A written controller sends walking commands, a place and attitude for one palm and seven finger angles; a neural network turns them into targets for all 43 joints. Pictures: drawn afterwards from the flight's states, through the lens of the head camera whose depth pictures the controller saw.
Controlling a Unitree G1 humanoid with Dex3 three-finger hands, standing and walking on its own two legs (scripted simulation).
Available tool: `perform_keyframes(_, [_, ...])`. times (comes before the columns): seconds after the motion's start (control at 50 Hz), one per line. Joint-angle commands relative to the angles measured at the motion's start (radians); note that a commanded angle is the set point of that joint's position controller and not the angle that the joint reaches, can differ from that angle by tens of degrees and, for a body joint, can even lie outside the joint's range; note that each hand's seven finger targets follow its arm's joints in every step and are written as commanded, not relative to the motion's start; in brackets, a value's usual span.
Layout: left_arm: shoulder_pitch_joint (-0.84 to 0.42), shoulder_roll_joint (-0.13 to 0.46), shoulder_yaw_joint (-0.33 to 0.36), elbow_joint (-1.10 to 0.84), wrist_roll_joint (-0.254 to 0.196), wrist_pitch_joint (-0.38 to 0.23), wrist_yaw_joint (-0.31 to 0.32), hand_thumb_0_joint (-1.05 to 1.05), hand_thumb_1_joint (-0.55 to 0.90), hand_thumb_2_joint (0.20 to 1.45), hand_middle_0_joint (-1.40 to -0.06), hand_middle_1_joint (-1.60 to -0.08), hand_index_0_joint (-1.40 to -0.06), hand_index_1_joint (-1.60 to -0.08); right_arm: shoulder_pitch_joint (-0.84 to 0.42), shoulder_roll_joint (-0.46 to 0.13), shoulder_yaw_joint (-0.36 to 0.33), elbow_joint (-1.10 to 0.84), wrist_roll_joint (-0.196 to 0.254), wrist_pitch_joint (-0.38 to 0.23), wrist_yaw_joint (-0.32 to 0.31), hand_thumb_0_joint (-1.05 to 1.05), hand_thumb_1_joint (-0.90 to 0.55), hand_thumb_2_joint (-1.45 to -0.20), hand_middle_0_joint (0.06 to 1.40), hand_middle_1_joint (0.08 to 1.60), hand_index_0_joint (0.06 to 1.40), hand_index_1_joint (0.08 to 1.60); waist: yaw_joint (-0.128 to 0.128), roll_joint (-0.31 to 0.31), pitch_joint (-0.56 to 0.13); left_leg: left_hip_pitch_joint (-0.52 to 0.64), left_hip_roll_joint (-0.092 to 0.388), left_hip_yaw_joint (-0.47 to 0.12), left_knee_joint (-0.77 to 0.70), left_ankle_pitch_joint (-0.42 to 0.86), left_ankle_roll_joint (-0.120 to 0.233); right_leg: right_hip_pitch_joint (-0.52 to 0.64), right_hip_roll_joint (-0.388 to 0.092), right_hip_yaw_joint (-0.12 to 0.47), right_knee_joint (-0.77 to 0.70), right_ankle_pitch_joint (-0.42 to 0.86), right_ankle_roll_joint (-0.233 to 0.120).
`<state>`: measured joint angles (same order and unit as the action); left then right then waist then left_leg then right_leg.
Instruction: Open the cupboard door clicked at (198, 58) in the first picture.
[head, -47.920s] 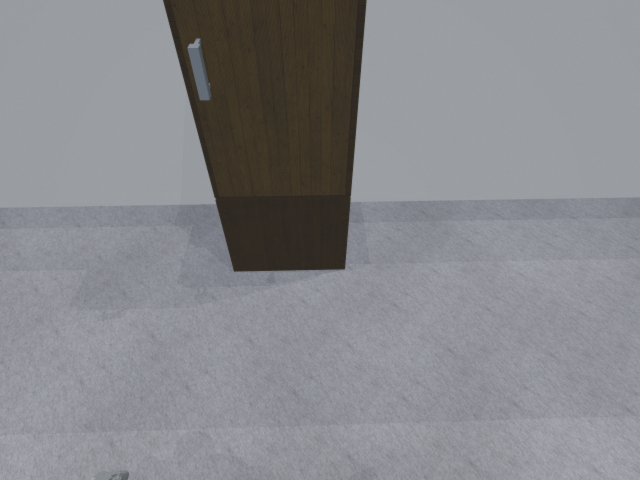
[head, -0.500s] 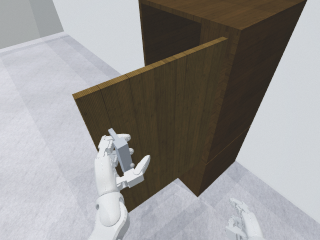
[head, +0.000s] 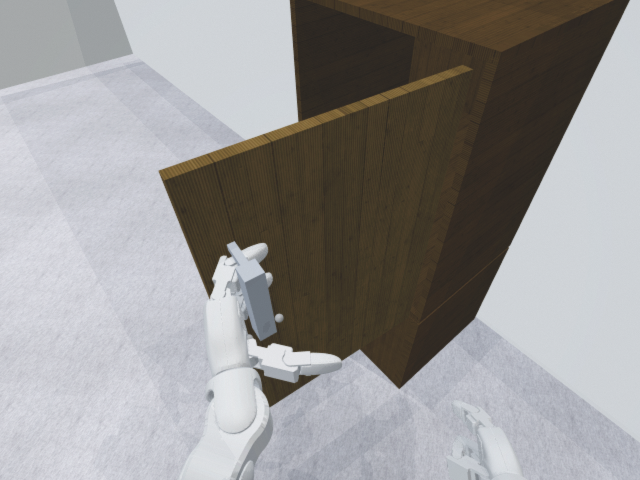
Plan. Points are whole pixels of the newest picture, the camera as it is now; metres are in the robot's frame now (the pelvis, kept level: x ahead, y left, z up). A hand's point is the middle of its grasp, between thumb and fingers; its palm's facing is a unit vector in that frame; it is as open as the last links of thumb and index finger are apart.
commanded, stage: slide the hand sideways off the handle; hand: left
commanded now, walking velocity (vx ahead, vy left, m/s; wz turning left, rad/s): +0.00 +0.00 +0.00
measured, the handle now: (250, 290) +0.31 +0.12 +0.10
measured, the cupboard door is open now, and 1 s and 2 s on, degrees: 84 87 87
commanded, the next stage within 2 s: draw the hand back to the body in 1.28 s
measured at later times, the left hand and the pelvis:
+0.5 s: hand (278, 352) +0.23 +0.07 +0.10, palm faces -0.11 -0.99 +0.00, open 16.1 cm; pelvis +0.00 +0.00 +0.00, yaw -1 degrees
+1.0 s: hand (229, 395) +0.19 +0.11 +0.09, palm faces -0.03 -1.00 -0.04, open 16.3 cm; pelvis +0.01 -0.01 -0.02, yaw +0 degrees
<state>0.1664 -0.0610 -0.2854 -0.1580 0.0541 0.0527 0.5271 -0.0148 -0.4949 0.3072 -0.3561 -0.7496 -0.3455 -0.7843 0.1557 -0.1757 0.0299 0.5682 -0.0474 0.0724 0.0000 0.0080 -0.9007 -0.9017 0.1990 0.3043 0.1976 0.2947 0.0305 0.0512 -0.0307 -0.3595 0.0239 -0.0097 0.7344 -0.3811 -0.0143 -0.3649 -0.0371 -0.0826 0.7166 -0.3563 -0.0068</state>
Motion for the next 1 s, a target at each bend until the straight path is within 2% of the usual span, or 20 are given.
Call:
perform_keyframes(0.0, [-0.221,-0.142,-0.030,-0.237,0.028,-0.077,0.032,0.000,-0.500,0.300,-0.150,-0.300,-0.150,-0.300,-0.165,-0.085,-0.031,-0.170,-0.002,-0.059,-0.005,0.000,-0.900,-0.900,0.200,0.300,0.200,0.300,-0.010,-0.116,-0.146,0.045,-0.026,-0.017,-0.101,0.165,0.024,0.040,0.023,0.010,-0.146,0.092,-0.034])
perform_keyframes(0.06, [-0.227,-0.136,-0.025,-0.230,0.030,-0.080,0.036,0.000,-0.500,0.300,-0.150,-0.300,-0.150,-0.300,-0.162,-0.083,-0.031,-0.165,-0.004,-0.064,-0.008,0.000,-0.900,-0.900,0.200,0.300,0.200,0.300,-0.006,-0.106,-0.145,0.049,-0.030,-0.017,-0.098,0.156,0.025,0.038,0.022,0.016,-0.158,0.073,-0.035])
perform_keyframes(0.08, [-0.199,-0.049,-0.203,-0.212,0.113,-0.114,-0.168,0.000,-0.500,0.300,-0.150,-0.300,-0.150,-0.300,-0.085,-0.123,-0.030,-0.150,-0.003,-0.068,-0.001,0.000,-0.900,-0.900,0.200,0.300,0.200,0.300,-0.096,-0.165,-0.075,0.087,-0.032,-0.013,-0.094,0.173,0.044,-0.003,0.016,0.045,-0.149,0.155,-0.026])
perform_keyframes(0.1, [-0.241,0.041,-0.102,-0.279,0.069,-0.159,-0.278,0.000,-0.500,0.300,-0.150,-0.300,-0.150,-0.300,-0.067,-0.116,-0.034,-0.183,0.011,-0.080,-0.012,0.000,-0.900,-0.900,0.200,0.300,0.200,0.300,-0.060,-0.136,-0.154,0.063,-0.035,-0.007,-0.098,0.181,0.050,0.036,0.014,0.041,-0.125,0.203,-0.027])
perform_keyframes(0.12, [-0.244,0.083,-0.082,-0.300,0.048,-0.185,-0.363,0.000,-0.500,0.300,-0.150,-0.300,-0.150,-0.300,-0.071,-0.115,-0.029,-0.193,0.016,-0.087,-0.026,0.000,-0.900,-0.900,0.200,0.300,0.200,0.300,-0.046,-0.106,-0.192,0.069,-0.037,-0.003,-0.100,0.185,0.051,0.059,0.014,0.044,-0.109,0.223,-0.029])
perform_keyframes(0.14, [-0.247,0.082,-0.091,-0.288,0.019,-0.200,-0.440,0.000,-0.500,0.300,-0.150,-0.300,-0.150,-0.300,-0.067,-0.112,-0.021,-0.201,0.026,-0.103,-0.035,0.000,-0.900,-0.900,0.200,0.300,0.200,0.300,-0.055,-0.096,-0.166,0.060,-0.039,-0.005,-0.099,0.175,0.052,0.047,0.012,0.045,-0.110,0.220,-0.027])
perform_keyframes(0.16, [-0.257,0.091,-0.088,-0.285,-0.020,-0.206,-0.511,0.000,-0.500,0.300,-0.150,-0.300,-0.150,-0.300,-0.063,-0.116,-0.016,-0.209,0.037,-0.117,-0.040,0.000,-0.900,-0.900,0.200,0.300,0.200,0.300,-0.061,-0.045,-0.150,0.062,-0.041,-0.004,-0.101,0.157,0.050,0.035,0.013,0.046,-0.110,0.200,-0.031])
perform_keyframes(0.2, [-0.250,0.102,-0.031,-0.269,-0.104,-0.203,-0.589,0.000,-0.500,0.300,-0.150,-0.300,-0.150,-0.300,-0.068,-0.113,-0.006,-0.219,0.054,-0.151,-0.053,0.000,-0.900,-0.900,0.200,0.300,0.200,0.300,-0.054,-0.063,-0.124,0.033,-0.040,-0.016,-0.113,0.093,0.043,0.017,0.017,0.040,-0.123,0.115,-0.026])
perform_keyframes(0.22, [-0.235,0.074,-0.022,-0.270,-0.137,-0.195,-0.594,0.000,-0.500,0.300,-0.150,-0.300,-0.150,-0.300,-0.076,-0.112,-0.003,-0.228,0.057,-0.171,-0.057,0.000,-0.900,-0.900,0.200,0.300,0.200,0.300,-0.044,-0.078,-0.125,0.024,-0.043,-0.020,-0.118,0.073,0.041,0.019,0.019,0.037,-0.130,0.080,-0.022])
perform_keyframes(0.28, [-0.094,0.094,0.073,-0.262,-0.179,-0.175,-0.560,0.000,-0.500,0.300,-0.150,-0.300,-0.150,-0.300,-0.069,-0.114,-0.006,-0.230,0.061,-0.211,-0.054,0.000,-0.900,-0.900,0.200,0.300,0.200,0.300,-0.011,-0.118,-0.124,0.009,-0.039,-0.021,-0.128,0.075,0.032,0.030,0.021,0.026,-0.137,0.056,-0.018])
perform_keyframes(0.34, [-0.028,0.109,0.096,-0.306,-0.159,-0.168,-0.521,0.000,-0.500,0.300,-0.150,-0.300,-0.150,-0.300,-0.061,-0.117,-0.010,-0.239,0.058,-0.229,-0.040,0.000,-0.900,-0.900,0.200,0.300,0.200,0.300,-0.002,-0.121,-0.129,0.006,-0.035,-0.014,-0.128,0.099,0.030,0.031,0.024,0.017,-0.119,0.084,-0.016])
perform_keyframes(0.38, [-0.007,0.134,0.114,-0.332,-0.139,-0.169,-0.501,0.000,-0.500,0.300,-0.150,-0.300,-0.150,-0.300,-0.060,-0.116,-0.008,-0.244,0.054,-0.231,-0.032,0.000,-0.900,-0.900,0.200,0.300,0.200,0.300,0.004,-0.079,-0.127,0.004,-0.035,-0.010,-0.130,0.112,0.030,0.033,0.022,0.017,-0.105,0.099,-0.020])
perform_keyframes(0.46, [0.109,0.176,0.170,-0.341,-0.132,-0.172,-0.493,0.000,-0.500,0.300,-0.150,-0.300,-0.150,-0.300,-0.048,-0.119,-0.013,-0.254,0.050,-0.227,-0.027,0.000,-0.900,-0.900,0.200,0.300,0.200,0.300,0.015,-0.111,-0.111,-0.023,-0.033,0.003,-0.117,0.118,0.031,0.043,0.026,0.027,-0.106,0.109,-0.020])
perform_keyframes(0.48, [0.116,0.162,0.156,-0.363,-0.134,-0.174,-0.497,0.000,-0.500,0.300,-0.150,-0.300,-0.150,-0.300,-0.050,-0.118,-0.010,-0.263,0.049,-0.227,-0.025,0.000,-0.900,-0.900,0.200,0.300,0.200,0.300,0.011,-0.099,-0.109,-0.025,-0.032,0.007,-0.115,0.122,0.032,0.040,0.024,0.029,-0.102,0.119,-0.017])
perform_keyframes(0.56, [0.221,0.218,0.234,-0.393,-0.149,-0.185,-0.510,0.000,-0.500,0.300,-0.150,-0.300,-0.150,-0.300,-0.036,-0.121,-0.016,-0.269,0.050,-0.218,-0.029,0.000,-0.900,-0.900,0.200,0.300,0.200,0.300,0.019,-0.113,-0.110,-0.047,-0.032,0.015,-0.096,0.154,0.033,0.062,0.025,0.035,-0.092,0.174,-0.017])
perform_keyframes(0.6, [0.240,0.201,0.215,-0.438,-0.154,-0.198,-0.524,0.000,-0.500,0.300,-0.150,-0.300,-0.150,-0.300,-0.032,-0.120,-0.015,-0.281,0.052,-0.220,-0.029,0.000,-0.900,-0.900,0.200,0.300,0.200,0.300,0.011,-0.067,-0.108,-0.043,-0.034,0.022,-0.086,0.156,0.033,0.041,0.026,0.032,-0.079,0.182,-0.015])
perform_keyframes(0.76, [0.388,0.222,0.222,-0.519,-0.182,-0.261,-0.573,0.000,-0.500,0.300,-0.150,-0.300,-0.150,-0.300,0.023,-0.132,-0.033,-0.295,0.058,-0.262,-0.032,0.000,-0.900,-0.900,0.200,0.300,0.200,0.300,-0.003,-0.079,-0.152,-0.063,-0.035,0.011,-0.032,0.199,0.035,0.020,0.033,0.025,-0.027,0.248,-0.010])
perform_keyframes(0.82, [0.423,0.254,0.257,-0.522,-0.196,-0.276,-0.600,0.000,-0.500,0.300,-0.150,-0.300,-0.150,-0.300,0.032,-0.136,-0.039,-0.297,0.061,-0.267,-0.038,0.000,-0.900,-0.900,0.200,0.300,0.200,0.300,-0.007,-0.108,-0.139,-0.099,-0.038,0.010,-0.009,0.183,0.036,0.009,0.028,0.043,-0.024,0.245,-0.003])
perform_keyframes(0.86, [0.421,0.249,0.249,-0.537,-0.200,-0.287,-0.618,0.000,-0.500,0.300,-0.150,-0.300,-0.150,-0.300,0.035,-0.137,-0.041,-0.299,0.063,-0.272,-0.043,0.000,-0.900,-0.900,0.200,0.300,0.200,0.300,-0.011,-0.089,-0.135,-0.103,-0.040,0.010,0.000,0.184,0.038,0.000,0.029,0.043,-0.019,0.236,-0.006])
perform_keyframes(0.98, [0.507,0.281,0.313,-0.529,-0.250,-0.304,-0.672,0.000,-0.500,0.300,-0.150,-0.300,-0.150,-0.300,0.030,-0.134,-0.045,-0.302,0.071,-0.283,-0.054,0.000,-0.900,-0.900,0.200,0.300,0.200,0.300,0.001,-0.097,-0.131,-0.141,-0.043,0.006,0.026,0.172,0.035,-0.003,0.023,0.059,-0.014,0.224,-0.002])
